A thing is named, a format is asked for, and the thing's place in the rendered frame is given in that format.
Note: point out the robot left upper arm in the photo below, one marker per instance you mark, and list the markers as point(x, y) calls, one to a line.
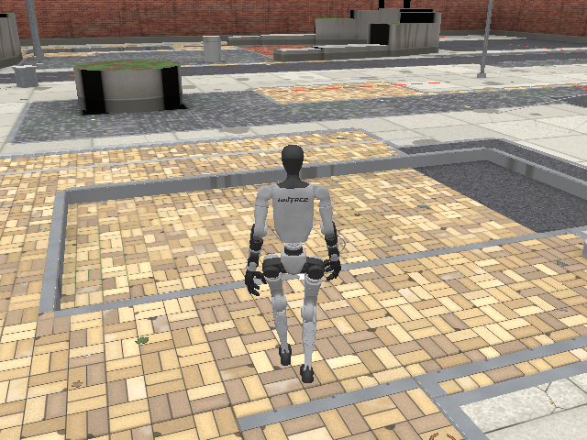
point(261, 209)

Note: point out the robot right upper arm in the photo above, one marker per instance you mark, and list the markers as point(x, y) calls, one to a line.
point(325, 208)

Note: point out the robot right hand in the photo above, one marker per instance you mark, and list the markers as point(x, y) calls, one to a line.
point(334, 265)

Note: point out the robot left hand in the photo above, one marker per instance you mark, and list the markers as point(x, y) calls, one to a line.
point(250, 282)

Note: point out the robot head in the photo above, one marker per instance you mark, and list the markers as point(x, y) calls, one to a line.
point(292, 160)

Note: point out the robot right forearm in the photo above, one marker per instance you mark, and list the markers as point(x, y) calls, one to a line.
point(332, 245)

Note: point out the robot right foot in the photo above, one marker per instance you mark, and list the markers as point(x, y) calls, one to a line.
point(307, 375)

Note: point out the robot left forearm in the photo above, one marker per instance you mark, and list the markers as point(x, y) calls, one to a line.
point(254, 251)

